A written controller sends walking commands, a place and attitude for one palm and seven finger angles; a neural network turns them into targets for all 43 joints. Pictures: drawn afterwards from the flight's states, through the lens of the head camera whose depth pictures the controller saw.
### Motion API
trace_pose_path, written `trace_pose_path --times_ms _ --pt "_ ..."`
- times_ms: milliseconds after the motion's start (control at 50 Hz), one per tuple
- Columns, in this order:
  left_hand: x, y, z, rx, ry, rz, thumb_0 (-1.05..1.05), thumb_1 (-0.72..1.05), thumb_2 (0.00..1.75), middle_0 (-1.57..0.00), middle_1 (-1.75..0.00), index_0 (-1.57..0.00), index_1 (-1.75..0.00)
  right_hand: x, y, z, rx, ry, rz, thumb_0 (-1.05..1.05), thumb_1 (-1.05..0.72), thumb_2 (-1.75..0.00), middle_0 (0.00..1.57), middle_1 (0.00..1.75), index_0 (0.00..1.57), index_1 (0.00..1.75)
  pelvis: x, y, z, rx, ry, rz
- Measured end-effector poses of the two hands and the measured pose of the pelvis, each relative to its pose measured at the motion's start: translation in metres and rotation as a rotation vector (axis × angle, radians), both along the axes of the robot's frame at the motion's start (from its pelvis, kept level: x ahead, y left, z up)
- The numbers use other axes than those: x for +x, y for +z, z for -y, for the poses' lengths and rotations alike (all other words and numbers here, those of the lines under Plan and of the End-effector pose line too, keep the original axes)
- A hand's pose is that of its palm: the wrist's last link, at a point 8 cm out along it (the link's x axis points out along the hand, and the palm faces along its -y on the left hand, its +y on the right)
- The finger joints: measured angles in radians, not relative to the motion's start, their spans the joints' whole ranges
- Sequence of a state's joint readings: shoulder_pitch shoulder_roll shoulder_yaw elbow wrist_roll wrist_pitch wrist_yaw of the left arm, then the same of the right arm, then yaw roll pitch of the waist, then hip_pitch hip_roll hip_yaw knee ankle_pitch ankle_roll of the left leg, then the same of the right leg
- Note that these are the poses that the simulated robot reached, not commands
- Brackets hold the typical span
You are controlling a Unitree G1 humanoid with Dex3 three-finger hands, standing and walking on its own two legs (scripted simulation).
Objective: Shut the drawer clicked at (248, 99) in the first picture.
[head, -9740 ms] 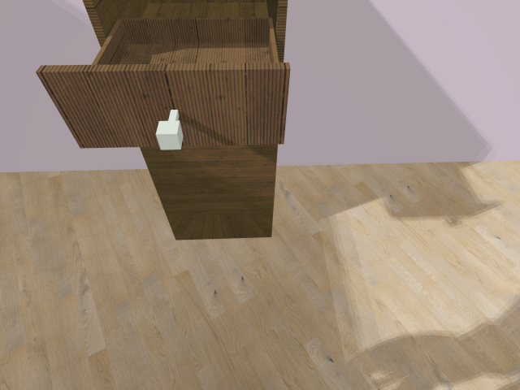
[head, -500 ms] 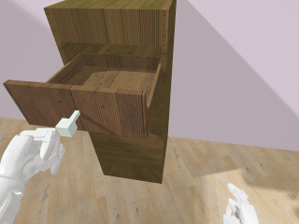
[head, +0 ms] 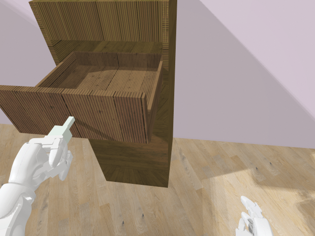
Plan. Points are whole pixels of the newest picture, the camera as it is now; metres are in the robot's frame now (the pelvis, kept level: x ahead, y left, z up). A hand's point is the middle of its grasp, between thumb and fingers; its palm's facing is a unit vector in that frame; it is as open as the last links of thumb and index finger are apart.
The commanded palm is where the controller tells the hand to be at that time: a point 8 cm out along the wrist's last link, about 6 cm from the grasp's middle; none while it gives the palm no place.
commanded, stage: bring the fist close to the handle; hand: left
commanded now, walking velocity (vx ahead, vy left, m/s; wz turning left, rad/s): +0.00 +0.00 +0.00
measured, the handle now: (64, 129) +0.31 +0.25 +0.15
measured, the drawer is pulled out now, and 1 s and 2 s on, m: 0.30 0.25 0.12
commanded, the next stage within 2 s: push the drawer shut in 0.20 s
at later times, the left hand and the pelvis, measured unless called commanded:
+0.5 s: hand (63, 159) +0.23 +0.22 +0.15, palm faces +0.02 -1.00 -0.08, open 3.2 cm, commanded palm +0.21 +0.26 +0.15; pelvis -0.01 +0.01 +0.00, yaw +1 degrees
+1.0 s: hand (73, 142) +0.28 +0.22 +0.15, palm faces +0.01 -1.00 -0.07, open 3.4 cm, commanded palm +0.27 +0.26 +0.15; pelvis -0.02 +0.00 +0.00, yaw +1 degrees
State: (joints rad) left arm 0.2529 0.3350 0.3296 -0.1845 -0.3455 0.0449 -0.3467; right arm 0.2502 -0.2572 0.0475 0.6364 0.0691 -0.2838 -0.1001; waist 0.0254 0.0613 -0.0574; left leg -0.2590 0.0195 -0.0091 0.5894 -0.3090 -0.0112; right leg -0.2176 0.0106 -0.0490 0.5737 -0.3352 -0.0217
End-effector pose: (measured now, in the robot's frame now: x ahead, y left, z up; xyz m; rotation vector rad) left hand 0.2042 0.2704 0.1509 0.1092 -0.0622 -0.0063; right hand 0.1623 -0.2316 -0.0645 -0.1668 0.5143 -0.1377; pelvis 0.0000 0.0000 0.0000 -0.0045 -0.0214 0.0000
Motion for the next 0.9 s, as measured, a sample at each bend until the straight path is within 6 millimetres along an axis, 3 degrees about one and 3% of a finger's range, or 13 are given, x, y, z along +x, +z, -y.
trace_pose_path --times_ms 140,220,340,580,900 --pt "-0.007 -0.003 -0.007 -0.028 0.022 -0.006 0.02 0.90 0.89 -1.40 -1.60 -1.40 -1.60 0.008 0.003 -0.003 -0.002 0.007 0.019 0.01 -0.90 -0.89 0.20 0.30 0.21 0.30 0.002 0.000 -0.005 -0.004 0.005 0.004" --pt "-0.009 -0.009 0.000 -0.035 0.014 -0.033 0.02 0.90 0.90 -1.40 -1.60 -1.40 -1.60 0.012 0.006 -0.009 -0.005 0.020 0.028 0.01 -0.90 -0.89 0.20 0.30 0.21 0.30 0.000 0.000 -0.007 -0.004 0.009 0.004" --pt "-0.008 -0.002 0.002 -0.012 -0.002 0.012 0.02 0.90 0.89 -1.40 -1.60 -1.40 -1.60 0.015 0.009 -0.018 -0.002 0.038 0.033 0.01 -0.90 -0.89 0.20 0.30 0.21 0.30 -0.001 0.000 -0.009 -0.004 0.009 0.005" --pt "0.010 -0.001 -0.002 -0.030 0.021 -0.002 0.00 0.90 0.94 -1.40 -1.60 -1.40 -1.60 0.006 -0.002 -0.023 0.005 0.040 -0.028 0.01 -0.90 -0.89 0.20 0.30 0.21 0.30 -0.006 0.001 -0.011 -0.004 0.020 0.009" --pt "0.038 0.000 -0.001 -0.038 0.015 0.001 0.02 0.89 0.97 -1.40 -1.60 -1.40 -1.60 -0.008 -0.006 -0.012 -0.014 0.018 -0.061 0.01 -0.90 -0.89 0.20 0.30 0.21 0.30 -0.020 0.001 -0.005 0.000 0.024 0.023"
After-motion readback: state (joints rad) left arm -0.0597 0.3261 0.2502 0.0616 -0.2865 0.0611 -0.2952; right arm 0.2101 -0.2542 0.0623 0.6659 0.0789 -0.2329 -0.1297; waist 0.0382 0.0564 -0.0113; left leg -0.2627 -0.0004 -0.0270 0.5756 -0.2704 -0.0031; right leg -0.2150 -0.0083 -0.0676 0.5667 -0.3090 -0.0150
